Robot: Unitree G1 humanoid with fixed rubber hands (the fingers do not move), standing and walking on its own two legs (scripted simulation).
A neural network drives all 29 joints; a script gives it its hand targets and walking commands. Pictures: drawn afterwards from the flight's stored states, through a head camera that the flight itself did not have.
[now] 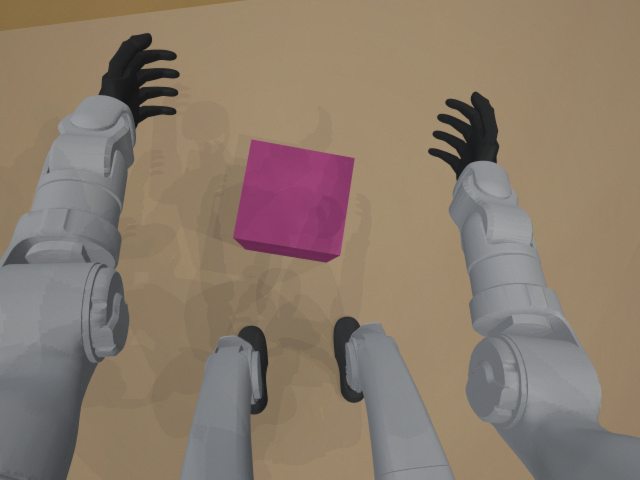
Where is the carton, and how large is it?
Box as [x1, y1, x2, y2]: [233, 139, 354, 262]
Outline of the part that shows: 251,139 233,237 246,249 326,262 339,255 354,158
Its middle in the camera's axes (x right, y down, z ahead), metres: -0.06 -0.06 +0.89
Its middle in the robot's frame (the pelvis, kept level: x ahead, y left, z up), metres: +0.50 -0.02 -0.53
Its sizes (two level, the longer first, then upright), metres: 0.210 0.200 0.250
